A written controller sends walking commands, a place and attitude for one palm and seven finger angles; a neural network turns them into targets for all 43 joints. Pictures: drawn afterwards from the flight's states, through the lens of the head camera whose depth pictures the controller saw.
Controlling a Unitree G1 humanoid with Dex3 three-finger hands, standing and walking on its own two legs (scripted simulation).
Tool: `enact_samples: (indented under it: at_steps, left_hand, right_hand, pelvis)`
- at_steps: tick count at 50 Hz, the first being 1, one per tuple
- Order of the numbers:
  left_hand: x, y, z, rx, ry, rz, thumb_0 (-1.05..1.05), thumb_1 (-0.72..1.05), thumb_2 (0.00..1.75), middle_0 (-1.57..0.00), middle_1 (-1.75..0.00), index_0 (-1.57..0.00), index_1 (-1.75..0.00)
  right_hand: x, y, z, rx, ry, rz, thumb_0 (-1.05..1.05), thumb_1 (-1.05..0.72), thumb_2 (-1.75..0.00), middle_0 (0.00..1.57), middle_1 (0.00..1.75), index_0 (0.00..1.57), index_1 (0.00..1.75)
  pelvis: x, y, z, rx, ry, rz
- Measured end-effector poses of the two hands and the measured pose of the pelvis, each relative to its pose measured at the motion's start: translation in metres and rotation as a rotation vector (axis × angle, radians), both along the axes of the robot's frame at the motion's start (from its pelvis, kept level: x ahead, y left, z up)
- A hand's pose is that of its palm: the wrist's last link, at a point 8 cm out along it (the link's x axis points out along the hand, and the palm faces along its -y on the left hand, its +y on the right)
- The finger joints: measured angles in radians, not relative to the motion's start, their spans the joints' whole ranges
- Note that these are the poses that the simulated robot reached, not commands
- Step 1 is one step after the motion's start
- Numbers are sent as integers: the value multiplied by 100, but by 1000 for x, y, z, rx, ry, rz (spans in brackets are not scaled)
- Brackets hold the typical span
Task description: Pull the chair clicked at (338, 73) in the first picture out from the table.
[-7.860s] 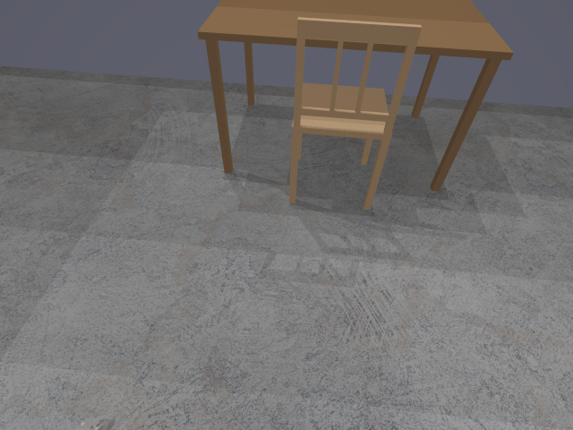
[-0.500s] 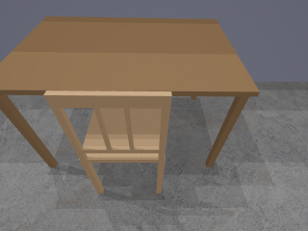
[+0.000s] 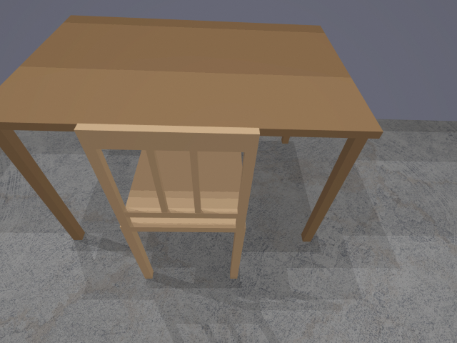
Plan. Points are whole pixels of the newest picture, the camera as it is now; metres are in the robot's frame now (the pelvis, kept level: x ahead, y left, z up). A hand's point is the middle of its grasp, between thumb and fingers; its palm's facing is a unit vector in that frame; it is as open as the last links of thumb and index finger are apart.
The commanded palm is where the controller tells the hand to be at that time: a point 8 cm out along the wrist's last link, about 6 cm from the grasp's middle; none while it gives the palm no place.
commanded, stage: look again from close up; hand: left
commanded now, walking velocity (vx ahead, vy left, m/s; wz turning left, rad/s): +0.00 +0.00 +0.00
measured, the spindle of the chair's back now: (158, 182) +0.51 +0.22 -0.11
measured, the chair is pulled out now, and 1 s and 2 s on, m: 0.00 0.00 0.00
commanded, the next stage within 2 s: shuffle to correct the standing spot in 0.38 s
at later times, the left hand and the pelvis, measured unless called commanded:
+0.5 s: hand out of the picture -0.01 +0.16 -0.18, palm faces +0.03 -0.98 -0.18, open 7.4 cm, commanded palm none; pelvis +0.00 +0.00 +0.00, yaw -1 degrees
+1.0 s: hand out of the picture +0.08 +0.17 -0.18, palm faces +0.10 -0.97 -0.20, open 7.4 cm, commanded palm none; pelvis +0.08 +0.00 -0.01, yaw +3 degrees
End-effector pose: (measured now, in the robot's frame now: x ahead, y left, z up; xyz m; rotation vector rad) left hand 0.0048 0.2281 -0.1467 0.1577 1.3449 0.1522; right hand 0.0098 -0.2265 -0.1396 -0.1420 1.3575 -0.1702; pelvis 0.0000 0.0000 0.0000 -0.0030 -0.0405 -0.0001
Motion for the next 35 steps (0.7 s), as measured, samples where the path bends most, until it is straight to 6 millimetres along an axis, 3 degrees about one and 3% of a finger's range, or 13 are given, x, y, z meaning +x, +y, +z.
enact_samples:
  at_steps: [7, 14, 27, 35]
  left_hand:
    - [-26, 0, 1, 0, 69, 17, 0, 91, 90, -20, -30, -19, -30]
    - [-35, -6, 2, -4, 93, 22, 0, 91, 90, -20, -30, -19, -30]
    - [-18, -20, 1, -23, 58, 21, 0, 91, 90, -20, -30, -19, -30]
    - [-2, -15, -3, -25, 35, 55, 0, 91, 90, -20, -30, -20, -30]
  right_hand:
    - [-27, 12, -4, 27, 69, -23, 0, -91, -90, 20, 30, 20, 30]
    - [-38, 20, -7, 53, 93, -39, 0, -90, -90, 20, 30, 20, 30]
    - [-30, 18, -9, 58, 77, -43, 0, -90, -90, 20, 30, 20, 30]
    - [-20, 11, -11, 39, 99, -19, 0, -90, -90, 20, 30, 20, 30]
  pelvis:
    - [-3, 3, 1, 4, 1, -2]
    - [-5, 3, 1, 8, 3, -7]
    - [-1, -2, 0, 8, 14, -9]
    - [17, -1, -4, 0, 27, 17]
